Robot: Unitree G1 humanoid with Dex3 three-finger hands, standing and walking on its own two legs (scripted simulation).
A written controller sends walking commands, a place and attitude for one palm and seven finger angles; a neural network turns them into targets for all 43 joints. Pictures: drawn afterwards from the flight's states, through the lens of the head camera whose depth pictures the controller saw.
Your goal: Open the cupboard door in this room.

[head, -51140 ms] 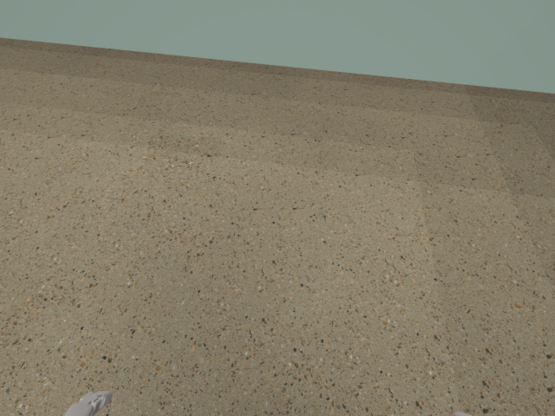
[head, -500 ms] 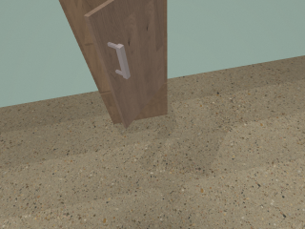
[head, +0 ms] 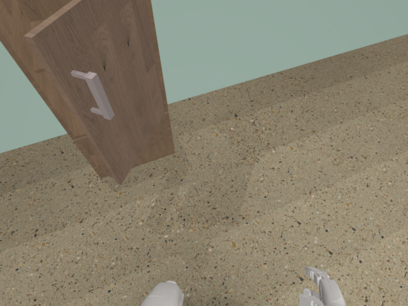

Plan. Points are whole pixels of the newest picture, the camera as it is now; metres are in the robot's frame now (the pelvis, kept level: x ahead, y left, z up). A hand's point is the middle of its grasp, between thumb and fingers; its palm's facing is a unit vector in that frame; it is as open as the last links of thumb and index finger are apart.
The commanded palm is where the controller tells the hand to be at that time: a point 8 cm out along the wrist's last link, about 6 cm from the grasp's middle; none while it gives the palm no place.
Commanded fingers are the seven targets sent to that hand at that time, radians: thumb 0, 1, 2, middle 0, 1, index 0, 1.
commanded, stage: walk to a spot facing it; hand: left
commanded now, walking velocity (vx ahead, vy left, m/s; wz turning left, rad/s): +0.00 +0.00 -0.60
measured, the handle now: (93, 95) +0.53 +0.34 +0.04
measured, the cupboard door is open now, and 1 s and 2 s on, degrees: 47 47 47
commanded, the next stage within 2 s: none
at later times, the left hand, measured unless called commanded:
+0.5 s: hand (136, 264) +0.20 +0.19 -0.17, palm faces -0.33 -0.91 -0.25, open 7.4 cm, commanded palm none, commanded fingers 0.00 0.90 0.90 -0.20 -0.30 -0.20 -0.30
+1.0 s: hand (167, 229) +0.29 +0.14 -0.19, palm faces -0.54 -0.82 -0.17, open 7.4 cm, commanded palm none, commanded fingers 0.00 0.90 0.90 -0.20 -0.30 -0.20 -0.30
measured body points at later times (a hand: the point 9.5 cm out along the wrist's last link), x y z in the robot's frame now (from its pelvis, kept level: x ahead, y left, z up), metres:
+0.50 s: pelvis +0.02 +0.02 -0.01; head +0.09 +0.00 +0.43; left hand +0.22 +0.24 -0.15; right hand -0.04 -0.24 -0.15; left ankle +0.01 +0.16 -0.74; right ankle -0.02 -0.10 -0.73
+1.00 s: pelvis +0.16 -0.02 -0.01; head +0.21 -0.01 +0.44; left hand +0.32 +0.18 -0.17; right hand +0.09 -0.27 -0.13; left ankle +0.23 +0.06 -0.74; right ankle +0.01 -0.08 -0.66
